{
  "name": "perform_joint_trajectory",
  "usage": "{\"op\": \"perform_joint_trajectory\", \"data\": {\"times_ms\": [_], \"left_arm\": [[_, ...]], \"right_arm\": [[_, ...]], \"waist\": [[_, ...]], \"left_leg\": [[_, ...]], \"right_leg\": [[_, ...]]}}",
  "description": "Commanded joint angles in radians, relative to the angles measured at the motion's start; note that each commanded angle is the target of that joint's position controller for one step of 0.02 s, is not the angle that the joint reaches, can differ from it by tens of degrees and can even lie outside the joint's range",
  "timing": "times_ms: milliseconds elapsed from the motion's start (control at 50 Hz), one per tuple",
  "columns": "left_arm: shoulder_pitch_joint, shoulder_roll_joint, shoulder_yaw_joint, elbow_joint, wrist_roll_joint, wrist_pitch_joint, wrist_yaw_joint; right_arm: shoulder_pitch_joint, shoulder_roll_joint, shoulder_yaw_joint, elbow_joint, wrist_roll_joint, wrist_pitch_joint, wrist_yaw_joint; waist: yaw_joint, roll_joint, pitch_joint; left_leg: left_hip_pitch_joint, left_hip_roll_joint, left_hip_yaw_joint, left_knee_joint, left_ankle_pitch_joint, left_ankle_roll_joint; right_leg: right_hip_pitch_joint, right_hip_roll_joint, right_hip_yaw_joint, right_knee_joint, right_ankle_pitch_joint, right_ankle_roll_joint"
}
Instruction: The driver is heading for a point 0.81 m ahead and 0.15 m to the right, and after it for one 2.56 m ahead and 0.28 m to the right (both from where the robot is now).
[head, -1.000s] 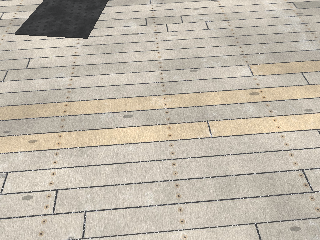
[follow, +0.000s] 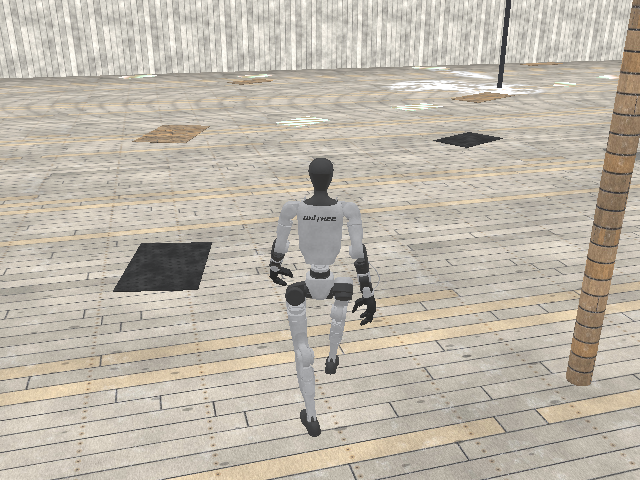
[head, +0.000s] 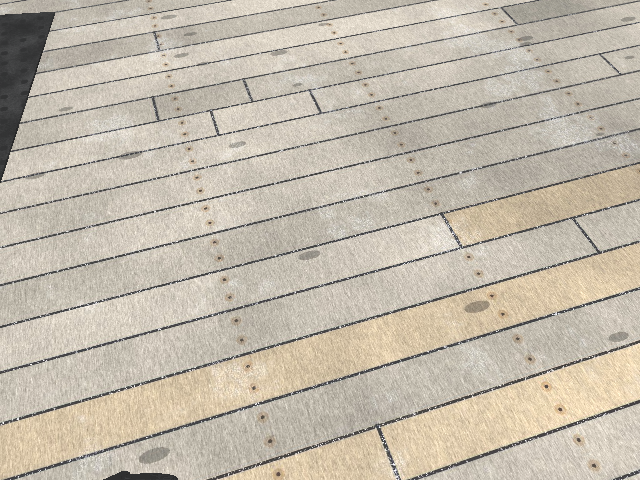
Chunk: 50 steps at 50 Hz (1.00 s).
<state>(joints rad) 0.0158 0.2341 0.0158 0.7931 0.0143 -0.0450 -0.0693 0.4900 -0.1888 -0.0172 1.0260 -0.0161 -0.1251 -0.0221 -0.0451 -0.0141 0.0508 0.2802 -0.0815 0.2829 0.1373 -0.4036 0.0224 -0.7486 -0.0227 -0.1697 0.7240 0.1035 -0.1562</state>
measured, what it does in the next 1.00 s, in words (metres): walks ahead, turning right: right foot, then left foot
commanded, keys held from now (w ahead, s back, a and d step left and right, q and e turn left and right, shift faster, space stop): w+e+shift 0.30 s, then shift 0.52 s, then q+shift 0.18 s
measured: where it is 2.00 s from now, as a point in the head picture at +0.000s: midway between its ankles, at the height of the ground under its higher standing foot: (343, 380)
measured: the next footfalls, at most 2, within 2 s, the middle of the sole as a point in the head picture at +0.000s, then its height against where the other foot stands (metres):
right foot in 0.06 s outside the picture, level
left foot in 0.48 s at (304, 363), level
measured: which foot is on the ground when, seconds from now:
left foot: down 0.00-0.06, up 0.08-0.46, down 0.48-0.88, up 0.90-1.00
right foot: up 0.00-0.04, down 0.06-0.48, up 0.50-0.84, down 0.86-1.00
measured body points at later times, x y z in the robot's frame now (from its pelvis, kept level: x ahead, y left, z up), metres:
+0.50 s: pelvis +0.48 -0.01 +0.00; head +0.52 -0.03 +0.44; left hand +0.54 +0.28 -0.12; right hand +0.65 -0.30 -0.06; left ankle +0.68 +0.05 -0.72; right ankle +0.24 -0.02 -0.68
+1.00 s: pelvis +0.62 -0.06 +0.02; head +0.63 -0.08 +0.47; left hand +0.90 +0.09 -0.06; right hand +0.59 -0.35 -0.11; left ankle +0.65 +0.06 -0.66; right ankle +0.63 -0.19 -0.71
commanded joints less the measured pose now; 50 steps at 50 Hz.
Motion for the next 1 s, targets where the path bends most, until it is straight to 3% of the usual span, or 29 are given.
{"op": "perform_joint_trajectory", "data": {"times_ms": [20, 40, 60, 80, 100, 120, 140, 160, 220, 320, 400, 420, 440, 460, 480, 500, 520, 540, 560, 600, 620, 640, 720, 820, 840, 880, 900, 940, 1000], "left_arm": [[0.183, 0.118, 0.028, -0.004, -0.001, -0.004, 0.001], [0.455, 0.174, 0.065, 0.067, -0.026, 0.012, 0.008], [0.602, 0.201, 0.084, 0.111, -0.015, 0.004, 0.024], [0.519, 0.238, 0.1, 0.116, -0.023, 0.012, 0.047], [0.435, 0.331, 0.123, 0.093, 0.011, 0.03, 0.051], [0.42, 0.286, 0.119, 0.076, 0.015, 0.029, 0.06], [0.393, 0.219, 0.107, 0.077, 0.014, 0.027, 0.064], [0.353, 0.192, 0.1, 0.076, 0.014, 0.018, 0.065], [0.301, 0.172, 0.082, 0.05, -0.004, -0.026, 0.073], [0.379, 0.207, 0.099, 0.045, -0.015, -0.051, 0.061], [0.53, 0.176, 0.091, 0.098, -0.028, -0.038, 0.062], [0.528, 0.193, 0.093, 0.098, -0.02, -0.037, 0.072], [0.526, 0.113, 0.073, 0.093, -0.06, -0.024, 0.089], [0.437, 0.173, 0.077, 0.074, -0.048, -0.015, 0.096], [0.339, 0.154, 0.068, 0.012, -0.016, -0.011, 0.098], [0.489, 0.032, 0.034, -0.001, 0.001, -0.017, 0.092], [0.639, 0.106, 0.034, 0.013, -0.027, -0.024, 0.078], [0.54, 0.163, 0.045, 0.001, -0.065, -0.008, 0.078], [0.399, 0.184, 0.049, -0.028, -0.054, 0.006, 0.087], [0.243, 0.161, 0.053, -0.074, -0.029, 0.026, 0.096], [0.335, 0.098, 0.041, -0.08, -0.035, 0.031, 0.091], [0.368, 0.066, 0.027, -0.072, -0.032, 0.034, 0.09], [0.294, 0.06, 0.018, -0.084, -0.019, 0.021, 0.088], [0.188, 0.119, 0.037, -0.121, -0.004, 0.041, 0.081], [0.174, 0.115, 0.039, -0.124, 0.006, 0.04, 0.083], [0.151, 0.222, 0.063, -0.166, 0.022, 0.049, 0.106], [0.154, 0.213, 0.067, -0.156, 0.013, 0.061, 0.109], [0.183, 0.217, 0.081, -0.155, 0.007, 0.059, 0.114], [0.072, 0.157, 0.066, -0.168, -0.002, 0.037, 0.123]], "right_arm": [[-0.048, -0.249, -0.049, -0.083, -0.01, 0.019, -0.05], [-0.122, -0.286, -0.063, -0.116, -0.006, 0.025, -0.059], [-0.199, -0.316, -0.076, -0.153, 0.0, 0.035, -0.036], [-0.215, -0.171, -0.046, -0.164, -0.028, 0.033, -0.004], [-0.188, -0.11, -0.03, -0.276, 0.004, 0.01, 0.005], [-0.257, -0.124, -0.011, -0.336, -0.012, -0.015, 0.013], [-0.285, -0.153, -0.015, -0.323, -0.019, -0.025, 0.019], [-0.273, -0.156, -0.015, -0.315, -0.029, -0.024, 0.02], [-0.275, -0.134, 0.0, -0.334, -0.066, 0.041, 0.025], [-0.537, -0.108, 0.026, -0.441, -0.033, 0.05, 0.045], [-0.569, -0.101, 0.031, -0.456, -0.033, 0.027, 0.031], [-0.529, -0.129, 0.02, -0.447, -0.038, 0.022, 0.022], [-0.554, -0.208, -0.034, -0.486, 0.035, -0.019, 0.014], [-0.391, -0.247, -0.049, -0.449, 0.041, -0.036, 0.01], [-0.155, -0.278, -0.052, -0.385, 0.009, -0.039, 0.005], [-0.074, -0.291, -0.044, -0.359, -0.039, -0.037, 0.012], [-0.059, -0.272, -0.049, -0.356, -0.027, -0.026, 0.03], [-0.153, -0.249, -0.061, -0.381, -0.01, -0.006, 0.031], [-0.24, -0.181, -0.045, -0.382, 0.0, 0.007, 0.028], [-0.273, -0.147, -0.02, -0.341, 0.008, 0.012, 0.028], [-0.317, -0.172, -0.027, -0.328, 0.001, 0.012, 0.031], [-0.354, -0.164, -0.028, -0.32, 0.005, 0.01, 0.038], [-0.353, -0.23, -0.055, -0.28, 0.018, 0.028, 0.032], [-0.361, -0.227, -0.048, -0.246, 0.032, 0.046, 0.031], [-0.339, -0.186, -0.032, -0.232, 0.033, 0.047, 0.034], [-0.205, -0.143, -0.016, -0.216, 0.007, 0.048, 0.045], [-0.196, -0.14, -0.015, -0.229, 0.025, 0.06, 0.037], [-0.291, -0.251, -0.056, -0.26, 0.046, 0.097, 0.018], [-0.21, -0.219, -0.078, -0.252, 0.041, 0.155, -0.005]], "waist": [[0.181, 0.128, -0.068], [0.328, 0.137, -0.256], [0.378, 0.102, -0.246], [0.273, -0.085, -0.142], [0.162, -0.233, -0.217], [0.161, -0.073, -0.219], [0.127, 0.079, -0.093], [0.067, 0.123, -0.024], [-0.013, 0.108, 0.019], [0.086, 0.043, 0.079], [0.178, -0.022, -0.006], [0.16, -0.05, -0.041], [0.102, -0.047, -0.109], [-0.025, -0.073, -0.196], [-0.116, -0.084, -0.353], [-0.043, 0.291, -0.523], [-0.025, 0.278, -0.677], [-0.036, 0.226, -0.585], [-0.038, 0.075, -0.385], [-0.008, -0.016, -0.151], [0.075, 0.093, -0.132], [0.093, 0.109, -0.109], [0.079, 0.115, -0.216], [0.08, 0.119, -0.169], [0.076, 0.111, -0.148], [0.012, -0.096, -0.167], [0.021, -0.209, -0.194], [0.092, -0.208, -0.123], [0.012, -0.126, -0.113]], "left_leg": [[-0.153, 0.295, 0.001, 0.347, 1.609, -0.043], [-0.224, 0.291, -0.022, 0.665, 1.751, -0.038], [-0.394, 0.269, -0.03, 1.013, 1.389, -0.03], [-0.738, 0.112, -0.081, 1.387, 0.161, -0.007], [-1.083, 0.005, -0.236, 1.63, -0.113, -0.048], [-1.188, 0.07, -0.389, 1.533, -0.041, -0.021], [-1.16, 0.116, -0.389, 1.413, 0.04, -0.002], [-1.095, 0.146, -0.379, 1.323, 0.072, -0.007], [-0.931, 0.211, -0.365, 1.126, 0.048, -0.075], [-0.785, 0.181, -0.269, 0.601, 0.441, -0.09], [-0.706, 0.061, -0.211, 0.377, 0.58, -0.018], [-0.653, 0.029, -0.221, 0.333, 0.562, -0.006], [-0.561, 0.019, -0.299, 0.274, 0.568, 0.003], [-0.433, 0.052, -0.28, 0.231, 0.711, 0.016], [-0.127, 0.209, -0.388, 0.364, 0.925, 0.072], [0.231, 0.529, -0.754, 0.471, 1.512, 0.269], [0.308, 0.619, -0.954, 0.451, 1.372, 0.351], [0.236, 0.576, -0.894, 0.395, 1.022, 0.35], [0.02, 0.478, -0.731, 0.334, 0.934, 0.29], [-0.354, 0.338, -0.556, 0.204, 0.936, 0.21], [-0.415, 0.359, -0.535, 0.193, 0.932, 0.244], [-0.503, 0.336, -0.48, 0.166, 0.959, 0.24], [-0.547, 0.298, -0.349, 0.16, 0.999, 0.219], [-0.602, 0.291, -0.358, 0.197, 0.53, 0.16], [-0.643, 0.253, -0.371, 0.22, 0.399, 0.122], [-0.75, 0.103, -0.307, 0.39, -0.01, 0.005], [-0.76, 0.08, -0.256, 0.489, -0.065, -0.018], [-0.87, 0.076, -0.265, 0.822, -0.176, -0.041], [-0.869, 0.13, -0.319, 1.038, -0.12, -0.08]], "right_leg": [[0.401, 0.138, -0.073, -0.047, -0.066, -0.045], [0.717, 0.169, -0.011, -0.03, -0.074, -0.07], [0.851, 0.126, 0.073, -0.137, -0.147, -0.127], [0.959, 0.007, 0.236, -0.053, -0.259, -0.177], [1.104, -0.17, 0.766, -0.217, -0.301, -0.381], [1.079, -0.229, 0.975, -0.443, -0.584, -0.368], [0.92, -0.216, 0.927, -0.525, -0.671, -0.297], [0.766, -0.182, 0.852, -0.544, -0.581, -0.257], [0.446, -0.066, 0.672, -0.562, -0.454, -0.229], [0.351, 0.06, 0.501, -0.549, -0.046, -0.133], [0.615, 0.055, 0.449, -0.373, 0.447, -0.015], [0.676, 0.048, 0.47, -0.315, 0.5, 0.01], [0.717, 0.018, 0.544, -0.182, 0.43, 0.048], [0.736, 0.022, 0.501, -0.036, 0.449, 0.079], [0.581, 0.049, 0.461, 0.251, 0.21, 0.121], [0.271, 0.248, 0.388, 0.68, -0.76, 0.19], [0.159, 0.178, 0.503, 0.844, -0.769, 0.198], [0.063, 0.103, 0.453, 0.892, -0.707, 0.215], [0.03, 0.058, 0.357, 0.796, -0.646, 0.224], [0.127, 0.026, 0.279, 0.654, -0.614, 0.211], [0.161, -0.003, 0.304, 0.567, -0.607, 0.213], [0.221, -0.024, 0.281, 0.433, -0.609, 0.218], [0.419, -0.008, 0.221, 0.071, -0.303, 0.205], [0.556, 0.01, 0.206, -0.159, -0.148, 0.138], [0.622, 0.0, 0.224, -0.241, -0.121, 0.115], [0.753, -0.237, 0.409, -0.277, 0.172, 0.013], [0.694, -0.305, 0.464, -0.329, 0.01, -0.067], [0.632, -0.337, 0.525, -0.412, -0.101, -0.112], [0.535, -0.312, 0.371, -0.419, -0.034, -0.079]]}}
